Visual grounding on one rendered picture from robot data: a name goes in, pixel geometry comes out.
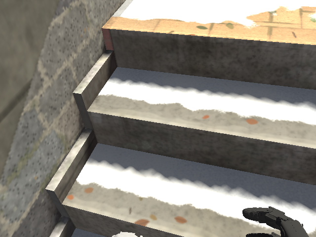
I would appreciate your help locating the robot right hand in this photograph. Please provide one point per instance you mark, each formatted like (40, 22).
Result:
(275, 219)

